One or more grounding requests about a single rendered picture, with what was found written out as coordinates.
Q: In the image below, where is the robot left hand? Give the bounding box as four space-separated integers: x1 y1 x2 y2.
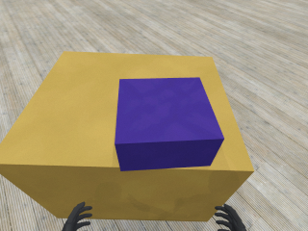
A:
62 201 92 231

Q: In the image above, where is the pedestal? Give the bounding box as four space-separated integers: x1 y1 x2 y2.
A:
0 51 254 222

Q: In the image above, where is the carton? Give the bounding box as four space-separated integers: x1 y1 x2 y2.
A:
115 77 224 171

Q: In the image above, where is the robot right hand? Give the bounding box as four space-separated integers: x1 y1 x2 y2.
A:
214 203 246 231

